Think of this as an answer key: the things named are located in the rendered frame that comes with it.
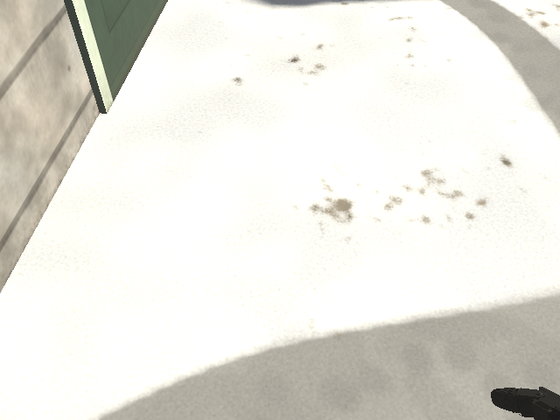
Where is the robot right hand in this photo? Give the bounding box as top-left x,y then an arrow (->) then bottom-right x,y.
491,387 -> 560,420

